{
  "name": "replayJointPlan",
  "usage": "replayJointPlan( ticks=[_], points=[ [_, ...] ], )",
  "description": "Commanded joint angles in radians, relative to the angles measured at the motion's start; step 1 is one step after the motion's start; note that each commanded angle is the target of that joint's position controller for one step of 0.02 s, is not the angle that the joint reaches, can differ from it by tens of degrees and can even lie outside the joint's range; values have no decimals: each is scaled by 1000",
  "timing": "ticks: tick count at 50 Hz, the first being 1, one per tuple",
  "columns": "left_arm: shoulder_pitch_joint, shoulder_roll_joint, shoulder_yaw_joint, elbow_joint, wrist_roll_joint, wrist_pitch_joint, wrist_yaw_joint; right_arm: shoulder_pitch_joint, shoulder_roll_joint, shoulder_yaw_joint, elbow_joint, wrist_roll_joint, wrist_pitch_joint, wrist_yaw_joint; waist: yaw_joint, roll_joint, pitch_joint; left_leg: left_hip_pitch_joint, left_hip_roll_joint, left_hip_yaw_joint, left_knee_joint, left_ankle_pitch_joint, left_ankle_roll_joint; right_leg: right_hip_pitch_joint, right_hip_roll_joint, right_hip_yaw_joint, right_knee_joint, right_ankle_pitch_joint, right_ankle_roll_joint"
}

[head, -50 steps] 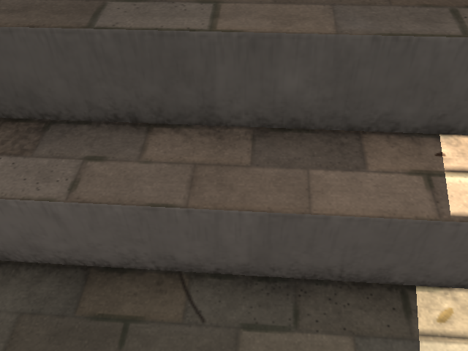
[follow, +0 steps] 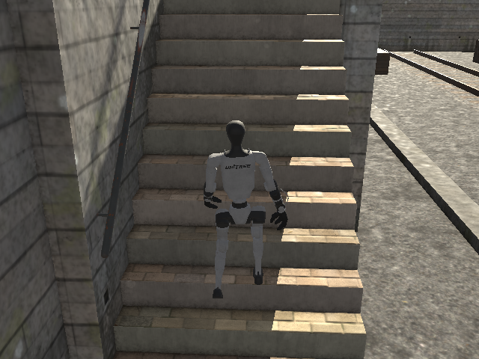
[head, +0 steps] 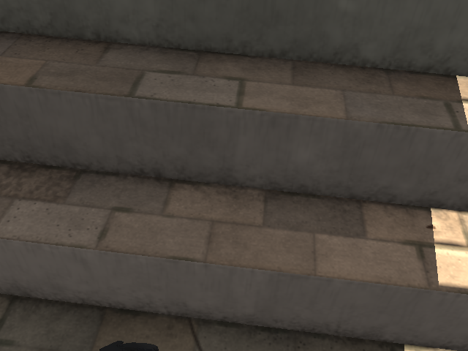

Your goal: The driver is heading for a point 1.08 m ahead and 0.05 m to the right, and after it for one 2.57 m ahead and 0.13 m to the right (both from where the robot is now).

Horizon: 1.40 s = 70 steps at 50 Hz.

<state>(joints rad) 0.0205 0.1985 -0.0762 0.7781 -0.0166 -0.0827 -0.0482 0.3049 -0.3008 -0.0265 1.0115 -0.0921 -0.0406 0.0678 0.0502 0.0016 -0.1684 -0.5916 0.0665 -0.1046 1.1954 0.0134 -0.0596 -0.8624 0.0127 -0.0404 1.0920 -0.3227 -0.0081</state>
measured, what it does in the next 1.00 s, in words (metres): walks ahead: left foot 0.22 m lower, then right foot 0.22 m higher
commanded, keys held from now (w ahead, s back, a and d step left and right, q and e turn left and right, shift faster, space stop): shift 0.18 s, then w+shift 0.82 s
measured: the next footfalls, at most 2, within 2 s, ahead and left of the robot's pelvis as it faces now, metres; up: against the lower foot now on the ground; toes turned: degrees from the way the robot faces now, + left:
left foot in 0.08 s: -0.03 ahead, +0.15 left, -0.22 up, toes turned +3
right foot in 0.54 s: +0.16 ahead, -0.05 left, +0.00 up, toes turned -8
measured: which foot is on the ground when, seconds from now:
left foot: up 0.00-0.06, down 0.08-0.58, up 0.60-1.00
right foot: down 0.00-0.14, up 0.16-0.52, down 0.54-1.00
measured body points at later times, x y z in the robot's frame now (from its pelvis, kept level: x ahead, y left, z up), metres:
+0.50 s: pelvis +0.02 +0.05 -0.09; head +0.03 +0.07 +0.36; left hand +0.21 +0.25 -0.21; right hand -0.06 -0.15 -0.23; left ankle -0.07 +0.14 -0.85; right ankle +0.13 -0.05 -0.58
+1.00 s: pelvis +0.16 +0.05 +0.11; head +0.16 +0.05 +0.56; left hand +0.10 +0.27 -0.04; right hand +0.39 -0.10 +0.03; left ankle +0.24 +0.18 -0.24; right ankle +0.12 -0.04 -0.64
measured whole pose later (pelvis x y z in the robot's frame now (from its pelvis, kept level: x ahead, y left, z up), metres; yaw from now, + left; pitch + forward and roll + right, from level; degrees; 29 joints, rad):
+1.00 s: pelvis +0.16 +0.05 +0.11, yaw +2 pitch +2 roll +2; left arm 0.46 0.15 0.04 1.12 0.02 -0.18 0.03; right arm 0.05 -0.04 0.03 0.70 0.01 -0.02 -0.01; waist 0.03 -0.04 -0.06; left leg -1.44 0.02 0.03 2.32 -0.19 0.12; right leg -0.14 -0.08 -0.17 0.42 -0.31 -0.05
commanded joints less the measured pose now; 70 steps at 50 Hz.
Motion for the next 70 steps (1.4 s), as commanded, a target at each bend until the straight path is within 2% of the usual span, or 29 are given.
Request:
replayJointPlan(
  ticks=[1, 3, 5, 7, 9, 12, 13, 16, 20, 21, 24, 27, 29, 30, 31, 33, 36, 39, 43, 52, 55, 56, 58, 59, 60, 61, 62, 65, 70],
  points=[
    [-168, 55, 3, -88, -38, 31, 24, 144, 60, 27, 51, 29, -70, 75, -80, 14, 183, 280, -2, 158, -838, 241, 2, -31, -60, 54, -69, -299, -55],
    [108, 66, 7, -14, -6, 116, 29, 162, 67, 46, 64, 64, -93, 102, 43, 9, 148, 370, 1, 164, -1005, 254, 44, 43, -127, 201, 26, -314, -90],
    [150, -95, -46, -21, -47, 146, -53, 210, 91, 91, 58, 59, -108, 104, 85, 166, 85, 384, 99, 26, -842, 502, 105, -131, -68, 166, 444, -385, 41],
    [209, 28, -9, 10, -44, 87, -43, 21, -143, 43, -101, 76, -92, 139, 100, 160, -11, 459, 162, -11, -738, 764, 161, -255, -16, 17, 625, -350, 142],
    [151, 98, 27, 50, 4, 53, -7, -22, -279, -26, -87, 54, -63, 105, 32, 265, 152, 255, 381, -330, -958, -57, 311, -327, -98, 110, 768, -124, 121],
    [-84, 118, 50, 27, -50, 46, 49, 165, -196, -5, -19, -98, 4, 41, -161, 139, 415, 621, 511, -610, -1165, -714, 389, -1026, 18, 319, 1299, 103, -22],
    [-63, 67, 38, 37, -30, 51, 58, 224, -97, 26, 51, -104, 4, 53, -160, 138, 370, 721, 464, -484, -1102, -590, 352, -1091, 58, 360, 1374, 162, -90],
    [-23, 93, 63, 67, 41, 32, 41, 223, 20, 73, 33, -24, -42, 26, -127, 110, 133, 604, 193, -45, -1006, -483, 229, -831, 62, 151, 1130, 278, -197],
    [-220, 28, 23, -5, 33, 99, 11, 252, 43, 70, 65, -40, -14, 40, -133, 146, 138, 486, 269, -35, -1182, -395, 321, -804, -56, -38, 898, 46, -180],
    [-302, -151, -19, -101, 54, 94, 51, 386, 71, 29, 171, 172, -60, -80, -170, 113, 190, 458, 214, -32, -1347, -387, 274, -584, -41, -239, 935, -9, -138],
    [-14, -91, -30, -14, -14, 86, 66, 142, 73, 45, 148, 219, -97, -140, 40, 92, 131, 251, 140, 253, -1281, 451, 257, 72, -27, -223, 467, -109, -194],
    [326, 30, 14, 49, -7, 79, 73, 196, -77, 6, 137, 205, -123, -99, 183, 187, -153, 518, 280, 218, -721, 1648, 386, 434, 113, -194, 208, -434, -210],
    [503, 180, 81, 123, 47, 87, 105, 127, -25, 0, 46, 169, -134, -45, 186, -52, -238, 111, 105, 165, -225, 1099, 331, 651, -137, 558, -251, -817, -343],
    [501, 240, 118, 162, 57, 115, 130, -83, -9, -15, -30, 98, -132, -11, 201, -282, -175, -161, -91, 73, 140, 187, 341, 641, -211, 1010, -674, -1107, -406],
    [296, 195, 126, 122, 66, 106, 127, -309, 63, -11, -181, 19, -124, -1, 159, -184, -33, -339, -138, -124, 608, 37, 307, 490, -237, 1068, -757, -966, -343],
    [138, 34, 98, 189, 74, 70, 120, -330, 233, 39, -326, 10, -95, -18, -37, -26, 179, -522, -138, -136, 949, -14, 253, 219, -266, 767, -620, -759, -249],
    [146, -82, 71, 294, 69, 15, 82, -58, 264, 60, -286, 49, -37, -61, -217, 38, 206, -544, -119, -103, 948, -33, 206, 140, -229, 353, -611, -437, -137],
    [184, -16, 79, 319, 21, -32, 73, -106, 210, 51, -297, 118, -4, -82, -192, -21, 259, -585, -136, 2, 940, -14, 167, 120, -246, 212, -753, -365, -180],
    [364, 80, 126, 333, 23, -91, 67, -233, 193, 28, -330, 93, -3, -97, -81, -2, 218, -842, -90, 47, 1124, -90, 170, 501, -295, 286, -845, -309, -226],
    [544, 31, 126, 320, 31, -104, 109, -571, 237, 62, -519, 108, 21, -58, -1, -80, 250, -940, 64, 253, 822, -222, 171, 769, -330, 103, -1147, -157, -200],
    [494, 2, 119, 310, -15, -77, 111, -459, 264, 85, -471, 118, 46, -34, -22, -128, 133, -337, 13, 421, 330, -383, 266, 687, -228, -180, -1241, 460, -215],
    [487, 29, 111, 271, -43, -89, 102, -361, 242, 76, -431, 116, 37, -44, -57, -181, 62, -89, -49, 428, 266, -458, 265, 664, -265, -155, -1090, 1182, -277],
    [473, 226, 159, 251, -58, -124, 63, -24, 117, 26, -376, 119, 41, -70, -246, -297, -199, 250, -168, 333, 54, -682, 238, 817, -344, -84, -590, 1976, -306],
    [408, 240, 177, 224, -53, -145, 34, 57, 15, -12, -357, 91, 31, -74, -291, -305, -285, 378, -125, 158, -84, -666, 220, 775, -319, -11, -339, 1907, -281],
    [337, 111, 164, 121, -68, -151, 2, 124, -99, -65, -299, 38, 15, -88, -271, -67, -264, 511, 156, -412, -450, -1007, 241, 366, -144, 31, 47, 1431, -218],
    [161, 47, 167, 37, 2, -149, -11, 156, -158, -102, -230, 36, 17, -99, -289, 119, -263, 532, 245, -931, -944, -1335, 201, 80, 60, 205, 562, 458, -195],
    [96, -106, 144, -99, 71, -131, 4, -90, -126, -93, -265, 60, -3, -90, -162, 53, -169, 416, 323, -937, -941, -1241, 106, -102, 58, 414, 954, 463, -155],
    [150, -194, 102, -159, 60, -64, 36, -224, 195, 2, -62, 52, -29, -68, 92, 23, 164, -25, 292, -236, -669, -767, 120, -266, -8, 233, 1185, 587, -202],
    [129, -151, 95, -131, -5, 28, 63, -107, 114, -3, 17, 42, -118, -57, 101, 12, 268, 11, 266, 175, -963, -296, 48, -406, 47, 149, 1298, 413, -187]
  ],
)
